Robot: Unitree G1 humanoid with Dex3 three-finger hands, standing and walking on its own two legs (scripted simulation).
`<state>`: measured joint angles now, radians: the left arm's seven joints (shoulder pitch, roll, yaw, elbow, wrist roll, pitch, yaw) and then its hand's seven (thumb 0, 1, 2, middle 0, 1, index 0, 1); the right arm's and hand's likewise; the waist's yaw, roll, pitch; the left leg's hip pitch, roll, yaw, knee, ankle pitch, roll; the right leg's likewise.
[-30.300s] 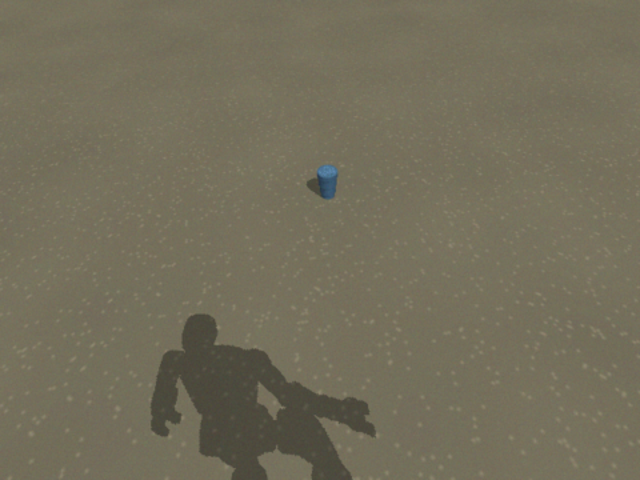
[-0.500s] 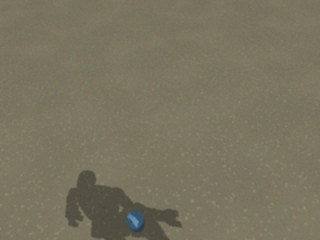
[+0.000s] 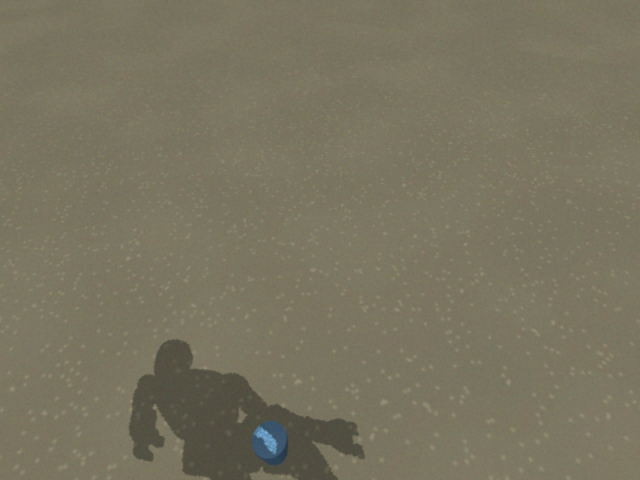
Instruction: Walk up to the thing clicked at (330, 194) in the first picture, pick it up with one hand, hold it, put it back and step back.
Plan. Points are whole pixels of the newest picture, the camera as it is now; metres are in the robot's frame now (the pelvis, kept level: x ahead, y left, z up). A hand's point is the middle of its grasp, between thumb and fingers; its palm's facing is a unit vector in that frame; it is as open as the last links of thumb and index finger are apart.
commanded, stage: stand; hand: left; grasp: from the side
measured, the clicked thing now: (272, 446) +0.36 +0.19 -0.71
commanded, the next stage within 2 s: step back in 0.08 s
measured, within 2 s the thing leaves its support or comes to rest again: neither
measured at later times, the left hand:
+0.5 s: hand out of the picture +0.08 +0.30 -0.18, palm faces -0.05 -0.93 -0.37, open 7.4 cm
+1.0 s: hand out of the picture -0.05 +0.29 -0.15, palm faces -0.07 -0.91 -0.41, open 7.4 cm
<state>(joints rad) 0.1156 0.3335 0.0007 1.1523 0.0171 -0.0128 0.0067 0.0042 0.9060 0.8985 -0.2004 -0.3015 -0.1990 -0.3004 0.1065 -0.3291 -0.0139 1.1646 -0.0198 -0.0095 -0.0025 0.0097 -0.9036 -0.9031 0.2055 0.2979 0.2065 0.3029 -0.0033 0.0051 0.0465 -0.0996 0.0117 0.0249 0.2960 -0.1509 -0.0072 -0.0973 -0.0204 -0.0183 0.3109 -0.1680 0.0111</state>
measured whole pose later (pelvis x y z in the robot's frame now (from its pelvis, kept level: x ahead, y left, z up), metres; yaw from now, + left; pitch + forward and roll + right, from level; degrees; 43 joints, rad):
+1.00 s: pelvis -0.16 +0.03 -0.01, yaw -4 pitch -1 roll +2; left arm 0.16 0.35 0.07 0.85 0.04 0.05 0.01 0.01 0.90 0.90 -0.20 -0.30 -0.20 -0.30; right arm 0.13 -0.39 -0.06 0.91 0.00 0.04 -0.01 0.01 -0.90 -0.90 0.21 0.30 0.21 0.30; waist 0.02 0.01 0.15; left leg -0.45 -0.13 -0.12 1.11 -0.48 -0.01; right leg -0.29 0.00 0.06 0.57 -0.26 -0.02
